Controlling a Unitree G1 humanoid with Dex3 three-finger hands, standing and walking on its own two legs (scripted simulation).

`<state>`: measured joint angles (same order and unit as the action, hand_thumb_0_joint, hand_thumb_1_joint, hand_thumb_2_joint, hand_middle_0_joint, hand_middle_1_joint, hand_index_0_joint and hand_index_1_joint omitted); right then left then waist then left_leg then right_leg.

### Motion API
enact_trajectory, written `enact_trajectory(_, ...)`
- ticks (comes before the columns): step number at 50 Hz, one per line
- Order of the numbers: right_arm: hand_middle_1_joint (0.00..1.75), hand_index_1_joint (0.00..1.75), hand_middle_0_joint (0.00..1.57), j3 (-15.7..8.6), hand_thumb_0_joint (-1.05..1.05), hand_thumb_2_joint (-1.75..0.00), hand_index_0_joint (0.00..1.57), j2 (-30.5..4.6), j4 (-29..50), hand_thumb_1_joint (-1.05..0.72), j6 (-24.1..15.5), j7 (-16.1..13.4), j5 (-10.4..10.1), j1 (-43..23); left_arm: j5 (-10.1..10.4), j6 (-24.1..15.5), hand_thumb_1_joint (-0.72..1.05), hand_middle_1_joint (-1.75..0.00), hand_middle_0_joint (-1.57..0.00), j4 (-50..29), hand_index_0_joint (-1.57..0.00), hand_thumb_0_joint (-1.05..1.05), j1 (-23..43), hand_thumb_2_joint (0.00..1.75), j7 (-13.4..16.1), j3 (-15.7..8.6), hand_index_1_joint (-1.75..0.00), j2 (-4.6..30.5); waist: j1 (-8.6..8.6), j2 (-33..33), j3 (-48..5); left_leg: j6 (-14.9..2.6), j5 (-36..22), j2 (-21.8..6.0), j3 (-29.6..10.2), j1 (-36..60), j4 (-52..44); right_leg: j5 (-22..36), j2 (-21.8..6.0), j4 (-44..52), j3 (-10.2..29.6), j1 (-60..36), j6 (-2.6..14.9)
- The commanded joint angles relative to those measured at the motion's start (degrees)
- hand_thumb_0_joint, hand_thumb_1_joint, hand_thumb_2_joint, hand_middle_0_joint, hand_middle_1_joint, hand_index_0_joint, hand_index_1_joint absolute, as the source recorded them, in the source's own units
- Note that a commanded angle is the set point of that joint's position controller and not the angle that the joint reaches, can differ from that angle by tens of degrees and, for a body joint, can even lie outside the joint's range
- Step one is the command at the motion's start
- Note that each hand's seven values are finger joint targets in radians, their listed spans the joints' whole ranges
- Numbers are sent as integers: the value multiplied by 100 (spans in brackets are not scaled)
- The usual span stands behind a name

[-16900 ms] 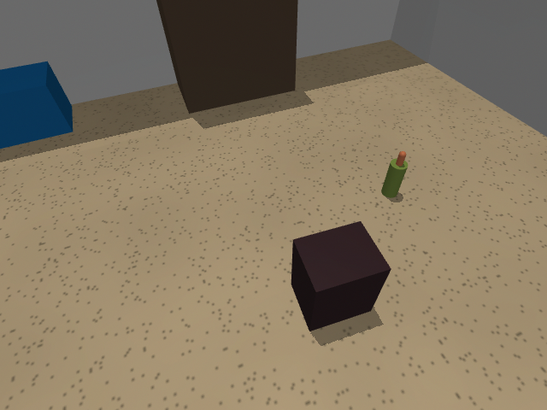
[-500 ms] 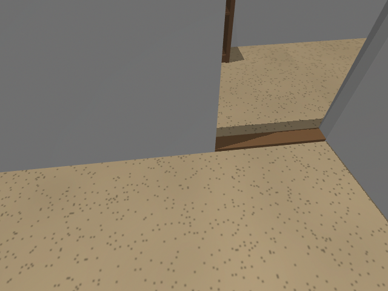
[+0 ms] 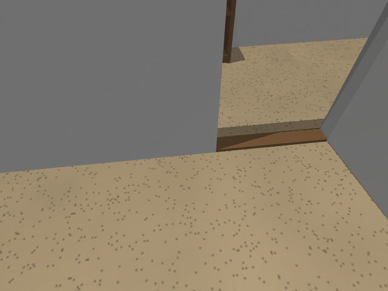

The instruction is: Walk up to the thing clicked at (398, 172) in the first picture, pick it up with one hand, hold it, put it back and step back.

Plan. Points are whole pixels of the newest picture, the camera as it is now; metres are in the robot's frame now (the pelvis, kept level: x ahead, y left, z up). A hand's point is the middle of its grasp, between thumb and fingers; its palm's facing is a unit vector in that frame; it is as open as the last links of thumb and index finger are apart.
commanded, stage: stand
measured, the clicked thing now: out of the picture -0.21 +1.02 -0.65
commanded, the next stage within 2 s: walk up in 0.48 s
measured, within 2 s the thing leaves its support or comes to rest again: neither
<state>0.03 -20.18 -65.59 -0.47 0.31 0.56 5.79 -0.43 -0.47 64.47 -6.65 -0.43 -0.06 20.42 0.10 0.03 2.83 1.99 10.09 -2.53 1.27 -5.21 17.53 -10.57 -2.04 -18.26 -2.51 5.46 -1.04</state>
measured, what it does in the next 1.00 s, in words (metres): walks ahead: right foot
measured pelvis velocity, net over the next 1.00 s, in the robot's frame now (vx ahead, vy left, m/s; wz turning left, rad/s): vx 0.12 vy -0.06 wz -0.23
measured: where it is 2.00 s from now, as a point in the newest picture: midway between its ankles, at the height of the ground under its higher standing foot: (215, 280)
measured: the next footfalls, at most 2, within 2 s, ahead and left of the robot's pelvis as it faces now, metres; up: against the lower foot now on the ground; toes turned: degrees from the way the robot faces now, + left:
right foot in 0.74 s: +0.11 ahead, -0.18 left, +0.00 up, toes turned -11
left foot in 1.12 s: +0.38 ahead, +0.07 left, +0.00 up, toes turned -25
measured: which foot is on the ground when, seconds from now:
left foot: down 0.00-0.74, up 0.76-1.00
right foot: down 0.00-0.54, up 0.56-0.72, down 0.74-1.00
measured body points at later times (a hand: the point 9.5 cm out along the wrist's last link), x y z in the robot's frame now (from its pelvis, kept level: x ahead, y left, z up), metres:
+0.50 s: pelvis +0.00 +0.00 +0.00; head +0.01 +0.00 +0.45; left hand +0.08 +0.30 -0.13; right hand +0.08 -0.30 -0.13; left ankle -0.01 +0.14 -0.75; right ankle -0.01 -0.13 -0.75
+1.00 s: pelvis +0.12 -0.06 -0.01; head +0.14 -0.08 +0.43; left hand +0.18 +0.25 -0.12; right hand +0.15 -0.40 -0.13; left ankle +0.22 +0.06 -0.71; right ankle +0.07 -0.17 -0.75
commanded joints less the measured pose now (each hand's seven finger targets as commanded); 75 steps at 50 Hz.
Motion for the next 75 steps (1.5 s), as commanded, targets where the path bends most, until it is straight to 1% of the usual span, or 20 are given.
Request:
enact_trajectory(1,30,30,20,-231,0,-90,20,-1201,373,-90,-99,-63,7,-240,-8,-115,90,-30,-20,-343,-20,0,232,90,79,-214,-30,1246,-5,7,-411,-212,-832,-571,-404,51,-238,840,-621,250,523,36,193)
enact_trajectory(23,30,30,20,-229,0,-90,20,-1223,384,-90,-99,-64,3,-178,0,-121,90,-30,-20,-329,-20,0,184,90,87,-217,-30,1225,-19,-1,-415,-236,-899,-600,-407,113,-216,886,-617,259,522,-13,189)
enact_trajectory(25,30,30,20,-638,0,-90,20,-1739,658,-90,-210,-2,162,435,-177,-27,90,-30,-20,-716,-20,0,-101,90,-120,-578,-30,1539,212,5,-339,-694,2745,-549,-447,721,169,-2513,-179,-397,612,1441,431)
enact_trajectory(29,30,30,20,-899,0,-90,20,-2136,1036,-90,-357,-19,201,506,-175,6,90,-30,-20,-1245,-20,0,227,90,-281,-653,-30,1412,276,658,664,-1715,2709,-2384,-2120,151,-1135,-1666,-392,-3449,806,2979,245)
enact_trajectory(32,30,30,20,-882,0,-90,20,-1981,1373,-90,-376,45,264,2,-94,-41,90,-30,-20,-1247,-20,0,-412,90,-431,-662,-30,1319,-90,1054,367,-1362,2055,-1780,-884,57,-710,-1616,-561,-2365,548,2140,221)
enact_trajectory(36,30,30,20,-803,0,-90,20,-1518,1704,-90,-217,98,256,-156,-185,-116,90,-30,-20,-872,-20,0,-1746,90,-355,-873,-30,1501,-546,-75,-260,-836,1623,-779,675,-1306,1891,-488,230,-1186,-192,-551,167)
enact_trajectory(37,30,30,20,-639,0,-90,20,-1085,1831,-90,-182,109,207,11,-216,-173,90,-30,-20,-865,-20,0,-2252,90,-252,-1029,-30,1979,-822,-1662,-259,-594,2055,-185,944,-2466,3632,-1667,-212,-357,1035,-1228,453)
enact_trajectory(38,30,30,20,-545,0,-90,20,-991,2075,-90,-155,148,116,-128,-174,-228,90,-30,-20,-1127,-20,0,-2172,90,-169,-1073,-30,2409,-769,-2237,-26,-331,2710,437,310,-3393,4672,-3179,-1619,1131,4118,-633,1174)
enact_trajectory(39,30,30,20,-685,0,-90,20,-1474,2042,-90,-125,122,141,-240,-123,-229,90,-30,-20,-1326,-20,0,-1781,90,-171,-1029,-30,2475,-533,-1121,405,-260,2393,-18,-413,-3135,4841,-3388,-2045,1170,4724,98,1689)
enact_trajectory(44,30,30,20,-646,0,-90,20,-1442,1706,-90,-153,211,80,697,51,-378,90,-30,-20,-1570,-20,0,-1442,90,-52,-810,-30,1746,-124,-624,167,-300,1202,-396,-440,-2511,3909,82,-1070,159,2286,29,1275)
enact_trajectory(51,30,30,20,-733,0,-90,20,-1376,2304,-90,-176,329,179,203,7,-487,90,-30,-20,-1941,-20,0,-1627,90,-28,-801,-30,1913,-246,-543,312,-191,519,-263,-134,-2059,2381,-22,-1002,-45,1932,609,1300)
enact_trajectory(55,30,30,20,-876,0,-90,20,-1467,2209,-90,-292,311,157,1083,-19,-484,90,-30,-20,-2144,-20,0,-1233,90,14,-680,-30,1793,424,-293,23,-349,266,27,191,-72,1532,835,-668,-1359,1327,1648,964)
enact_trajectory(56,30,30,20,-993,0,-90,20,-1792,2093,-90,-345,261,200,1709,-9,-492,90,-30,-20,-2182,-20,0,-1501,90,24,-563,-30,1468,695,629,-399,-580,792,-175,-260,850,1033,1053,-168,-2915,860,2033,737)
enact_trajectory(57,30,30,20,-1094,0,-90,20,-2177,2163,-90,-391,212,253,2098,67,-506,90,-30,-20,-2245,-20,0,-1756,90,38,-456,-30,996,759,1870,-700,-1081,1629,-1607,-2688,1551,193,-792,706,-4554,509,3165,380)
enact_trajectory(58,30,30,20,-1075,0,-90,20,-2305,2285,-90,-371,213,40,1806,44,-474,90,-30,-20,-2107,-20,0,-1919,90,123,-575,-30,1523,502,1228,-665,-1635,2162,-2402,-3903,870,-434,-2148,651,-5170,728,3158,383)
enact_trajectory(63,30,30,20,-779,0,-90,20,-1657,2452,-90,-384,144,-7,908,78,-370,90,-30,-20,-1714,-20,0,-2076,90,-7,-584,-30,1495,-33,949,296,-1271,368,-1339,-1058,-933,-265,-991,-37,-4528,696,2376,280)
enact_trajectory(69,30,30,20,-650,0,-90,20,-1589,2476,-90,-292,26,37,1020,33,-258,90,-30,-20,-1951,-20,0,-1309,90,60,-503,-30,1135,32,944,-152,-1384,-3650,-1481,-127,-706,997,-640,118,-2771,153,1580,202)
enact_trajectory(73,30,30,20,-623,0,-90,20,-1563,2548,-90,-109,-7,-77,765,1,-205,90,-30,-20,-1958,-20,0,-1243,90,73,-569,-30,1224,-136,719,-496,-1013,-2327,-1226,-10,-1080,1891,278,341,-1722,57,639,387)
enact_trajectory(74,30,30,20,-555,0,-90,20,-1389,2538,-90,-83,-2,-130,726,-25,-235,90,-30,-20,-1952,-20,0,-1292,90,96,-624,-30,1429,-261,405,-575,-774,-1808,-1015,103,-1294,2446,641,209,-1369,360,272,522)
enact_trajectory(75,30,30,20,-486,0,-90,20,-1176,2557,-90,-67,-11,-158,911,-62,-277,90,-30,-20,-1983,-20,0,-1347,90,127,-729,-30,1859,-269,-762,-732,-460,-542,-499,417,-1872,3571,1679,-712,-966,1851,-36,860)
